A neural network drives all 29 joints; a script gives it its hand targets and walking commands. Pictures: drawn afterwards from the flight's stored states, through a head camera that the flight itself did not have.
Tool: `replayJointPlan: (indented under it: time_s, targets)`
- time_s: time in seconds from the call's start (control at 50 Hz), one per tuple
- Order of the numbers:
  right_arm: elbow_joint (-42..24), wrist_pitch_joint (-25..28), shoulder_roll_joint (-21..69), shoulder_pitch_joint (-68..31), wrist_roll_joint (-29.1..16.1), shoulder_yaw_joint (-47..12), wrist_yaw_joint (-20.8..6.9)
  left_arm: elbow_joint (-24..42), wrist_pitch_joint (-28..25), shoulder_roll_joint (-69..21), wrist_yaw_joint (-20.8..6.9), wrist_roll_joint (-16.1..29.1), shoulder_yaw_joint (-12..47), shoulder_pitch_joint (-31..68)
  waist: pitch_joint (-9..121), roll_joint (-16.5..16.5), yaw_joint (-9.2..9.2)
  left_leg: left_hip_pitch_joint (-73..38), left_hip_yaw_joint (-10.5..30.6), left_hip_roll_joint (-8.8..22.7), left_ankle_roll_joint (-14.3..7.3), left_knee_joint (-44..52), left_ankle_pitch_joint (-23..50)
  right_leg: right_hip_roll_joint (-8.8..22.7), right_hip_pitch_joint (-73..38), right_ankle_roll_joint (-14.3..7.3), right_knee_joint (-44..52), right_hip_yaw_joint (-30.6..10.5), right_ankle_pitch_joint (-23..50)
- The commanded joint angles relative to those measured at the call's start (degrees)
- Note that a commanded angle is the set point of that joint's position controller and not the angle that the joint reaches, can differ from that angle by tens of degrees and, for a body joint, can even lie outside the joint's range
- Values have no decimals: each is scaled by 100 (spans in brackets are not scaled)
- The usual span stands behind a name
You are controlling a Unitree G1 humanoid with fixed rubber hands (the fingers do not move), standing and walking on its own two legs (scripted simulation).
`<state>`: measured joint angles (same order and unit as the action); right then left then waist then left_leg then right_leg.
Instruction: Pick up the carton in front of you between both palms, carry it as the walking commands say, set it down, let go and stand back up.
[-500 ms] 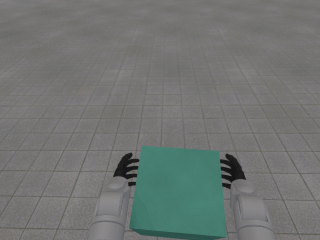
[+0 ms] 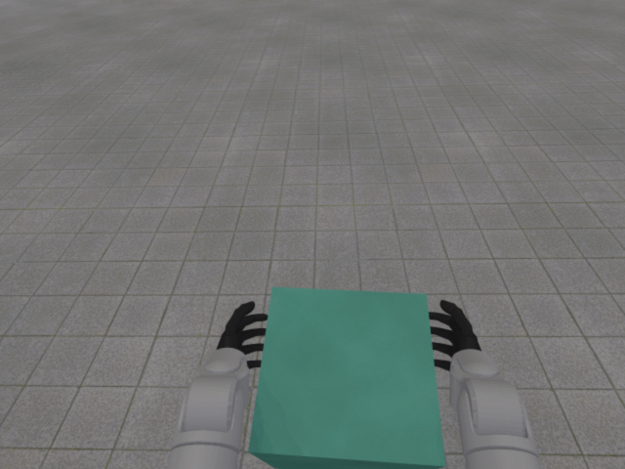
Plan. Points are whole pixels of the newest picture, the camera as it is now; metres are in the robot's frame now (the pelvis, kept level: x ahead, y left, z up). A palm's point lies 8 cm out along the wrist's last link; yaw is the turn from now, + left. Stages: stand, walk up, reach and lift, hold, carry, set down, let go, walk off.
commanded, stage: carry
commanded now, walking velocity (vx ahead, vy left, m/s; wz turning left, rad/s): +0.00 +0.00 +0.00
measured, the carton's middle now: (343, 389) +0.29 +0.00 -0.07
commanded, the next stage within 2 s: hold in 1.80 s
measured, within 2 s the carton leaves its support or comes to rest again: neither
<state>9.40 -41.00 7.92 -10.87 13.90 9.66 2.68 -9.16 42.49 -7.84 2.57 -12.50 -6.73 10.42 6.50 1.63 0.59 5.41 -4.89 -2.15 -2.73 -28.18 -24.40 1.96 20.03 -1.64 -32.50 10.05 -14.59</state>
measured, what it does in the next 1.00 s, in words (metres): shifts its weight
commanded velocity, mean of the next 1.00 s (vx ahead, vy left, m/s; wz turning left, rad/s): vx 0.00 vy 0.00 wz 0.00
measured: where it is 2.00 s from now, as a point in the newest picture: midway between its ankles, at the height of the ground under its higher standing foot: outside the picture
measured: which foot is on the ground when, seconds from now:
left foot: down 0.00-1.00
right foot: down 0.00-1.00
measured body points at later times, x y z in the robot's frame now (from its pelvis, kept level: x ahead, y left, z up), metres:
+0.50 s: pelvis -0.05 -0.03 +0.00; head -0.08 -0.03 +0.45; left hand +0.25 +0.12 +0.03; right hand +0.25 -0.18 +0.03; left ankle -0.12 +0.06 -0.73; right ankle +0.02 -0.10 -0.73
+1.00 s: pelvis -0.07 -0.03 +0.00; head -0.10 -0.04 +0.45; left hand +0.23 +0.12 +0.03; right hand +0.23 -0.18 +0.03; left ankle -0.12 +0.06 -0.73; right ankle +0.02 -0.10 -0.73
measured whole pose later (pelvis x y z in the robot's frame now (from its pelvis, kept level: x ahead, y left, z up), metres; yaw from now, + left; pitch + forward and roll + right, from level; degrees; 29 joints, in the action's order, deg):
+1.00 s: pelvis -0.07 -0.03 +0.00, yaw +0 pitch +1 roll +0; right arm 11.6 -41.3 8.0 -11.7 14.3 10.3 2.3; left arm -11.9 42.1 -8.0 1.5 -13.3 -8.3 11.3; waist 6.3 0.9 0.1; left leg 10.1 -5.2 -1.3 -2.6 -29.6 -20.9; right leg 1.0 21.8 -4.7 -27.5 10.6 -7.3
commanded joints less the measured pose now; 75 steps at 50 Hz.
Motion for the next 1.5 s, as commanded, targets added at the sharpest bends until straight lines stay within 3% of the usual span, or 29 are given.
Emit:
replayJointPlan:
  time_s: [0.0,0.1,0.16,0.3,0.38,0.52,0.92,1.48]
  targets:
    - [-162,127,5345,-2069,-1475,-3155,-1467,567,-365,-5316,-1442,1523,3164,2612,1597,14,-75,-168,523,1153,194,47,4730,656,-1145,-166,-159,-628,2833]
    - [-162,162,5332,-2187,-1478,-3180,-1470,380,-389,-5275,-1442,1406,2981,2458,1530,-61,-76,34,564,1127,104,110,4132,674,-1151,-206,-91,-676,2642]
    - [-208,182,5352,-2390,-1492,-3191,-1464,406,-419,-5280,-1447,1419,2958,2655,1358,-98,-76,290,563,1051,66,244,3303,717,-1227,-221,34,-756,2588]
    - [150,153,5283,-2419,-1308,-2905,-1476,69,-420,-5230,-1482,1308,2731,2778,904,-226,-67,770,582,874,-82,545,1312,779,-1087,-248,518,-968,1618]
    - [327,140,5418,-2388,-1299,-2859,-1512,20,-421,-5314,-1511,1299,2693,2811,933,-199,-62,835,578,823,-96,568,995,801,-1114,-253,661,-1022,1409]
    - [32,134,5623,-2556,-1488,-3151,-1527,304,-395,-5506,-1531,1452,2882,2891,1110,-252,-57,892,586,788,-116,533,690,820,-1197,-256,861,-1085,1034]
    - [40,111,5417,-2398,-1418,-3015,-1493,281,-371,-5312,-1513,1413,2837,2803,1065,-182,-40,1040,654,865,-125,490,790,783,-1070,-236,900,-1079,963]
    - [41,122,5408,-2336,-1410,-3007,-1512,258,-365,-5323,-1509,1394,2855,2718,1192,-147,-42,914,685,959,-140,391,1583,710,-1054,-237,569,-939,1573]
